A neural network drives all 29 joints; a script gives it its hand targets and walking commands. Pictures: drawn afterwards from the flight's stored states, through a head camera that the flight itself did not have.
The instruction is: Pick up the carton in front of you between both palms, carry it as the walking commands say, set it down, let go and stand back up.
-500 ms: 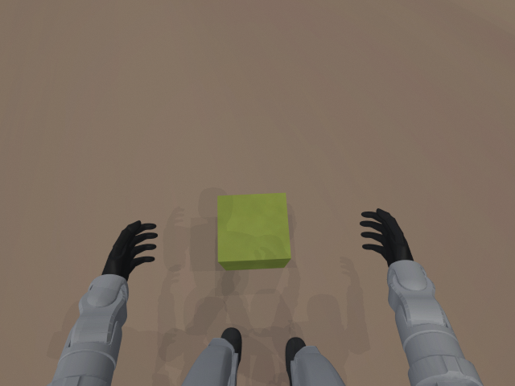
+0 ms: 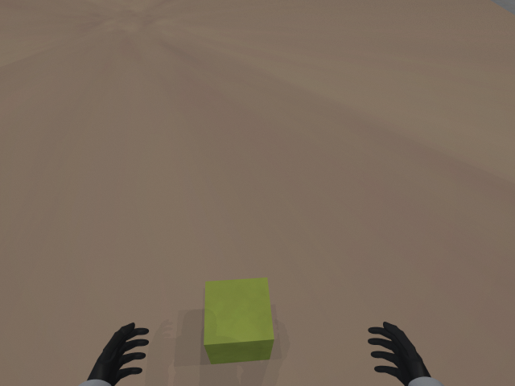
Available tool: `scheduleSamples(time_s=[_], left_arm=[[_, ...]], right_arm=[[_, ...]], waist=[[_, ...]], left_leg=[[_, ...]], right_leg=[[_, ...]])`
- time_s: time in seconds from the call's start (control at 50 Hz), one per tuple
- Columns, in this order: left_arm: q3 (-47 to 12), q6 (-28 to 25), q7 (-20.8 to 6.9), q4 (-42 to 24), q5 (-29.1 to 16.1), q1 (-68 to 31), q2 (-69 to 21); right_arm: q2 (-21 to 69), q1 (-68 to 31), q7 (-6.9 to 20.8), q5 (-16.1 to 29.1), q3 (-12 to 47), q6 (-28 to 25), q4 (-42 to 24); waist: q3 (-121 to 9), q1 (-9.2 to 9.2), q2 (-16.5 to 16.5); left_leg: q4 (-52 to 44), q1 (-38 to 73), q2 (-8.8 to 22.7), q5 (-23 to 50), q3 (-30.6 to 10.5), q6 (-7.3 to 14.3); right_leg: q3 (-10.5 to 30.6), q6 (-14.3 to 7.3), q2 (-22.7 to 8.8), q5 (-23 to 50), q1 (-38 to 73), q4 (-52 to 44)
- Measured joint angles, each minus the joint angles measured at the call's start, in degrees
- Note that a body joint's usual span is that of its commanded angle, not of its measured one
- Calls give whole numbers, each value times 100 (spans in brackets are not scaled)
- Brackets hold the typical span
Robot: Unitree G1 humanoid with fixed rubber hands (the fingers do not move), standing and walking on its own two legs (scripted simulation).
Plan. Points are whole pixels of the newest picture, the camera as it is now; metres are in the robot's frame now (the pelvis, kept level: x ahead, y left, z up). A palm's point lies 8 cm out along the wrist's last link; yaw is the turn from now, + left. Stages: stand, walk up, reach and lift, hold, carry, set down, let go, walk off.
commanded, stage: let go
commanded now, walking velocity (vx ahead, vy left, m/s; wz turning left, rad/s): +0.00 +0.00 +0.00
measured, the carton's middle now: (238, 321) +0.43 +0.05 -0.65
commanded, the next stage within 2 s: stand in 0.30 s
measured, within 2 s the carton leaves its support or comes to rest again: neither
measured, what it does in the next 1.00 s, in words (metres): stands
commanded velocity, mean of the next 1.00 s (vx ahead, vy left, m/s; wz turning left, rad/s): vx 0.00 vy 0.00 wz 0.00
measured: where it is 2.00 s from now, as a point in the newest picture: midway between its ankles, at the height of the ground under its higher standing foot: outside the picture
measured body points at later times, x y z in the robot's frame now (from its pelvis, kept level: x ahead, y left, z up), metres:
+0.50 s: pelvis +0.01 +0.01 -0.01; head +0.01 +0.03 +0.44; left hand +0.16 +0.30 -0.09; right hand +0.16 -0.27 -0.09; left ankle +0.00 +0.13 -0.74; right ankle -0.03 -0.10 -0.74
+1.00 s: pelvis +0.02 +0.02 +0.00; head +0.02 +0.04 +0.45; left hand +0.15 +0.32 -0.11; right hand +0.14 -0.27 -0.10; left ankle +0.00 +0.13 -0.74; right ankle -0.03 -0.10 -0.74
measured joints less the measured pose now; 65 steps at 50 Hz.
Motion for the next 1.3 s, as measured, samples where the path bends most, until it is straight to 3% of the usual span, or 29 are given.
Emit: scheduleSamples(time_s=[0.18, 0.3, 0.4, 0.56, 1.3], left_arm=[[25, 245, 17, -78, 87, -63, -32], [-70, 615, 252, -259, 88, -64, 56], [-29, 22, 499, 492, 142, -151, 355], [58, -410, 527, 1291, 158, -115, 692], [-149, -624, 586, 2684, 86, -286, 850]], right_arm=[[26, -75, 36, -36, 9, 244, -95], [-12, 30, -134, 38, 26, 65, 73], [-264, -93, -373, -185, 61, -211, 871], [-669, -245, -445, -196, -56, -459, 1543], [-866, -475, -487, -115, 112, -622, 2801]], waist=[[238, 0, 18], [147, 18, 67], [-242, 49, 27], [-380, 24, -50], [-371, 0, -11]], left_leg=[[75, 273, -6, -76, 33, 22], [291, 168, -58, -187, -10, 62], [557, -279, -43, -310, 11, 79], [550, -416, -36, -353, 70, 123], [-85, -10, -102, 26, 98, 197]], right_leg=[[31, 24, -5, -42, 286, 29], [-20, 62, -46, -141, 238, 170], [-5, 89, -22, -217, -178, 353], [56, 126, -19, -198, -298, 268], [94, 190, -121, 162, 94, -342]])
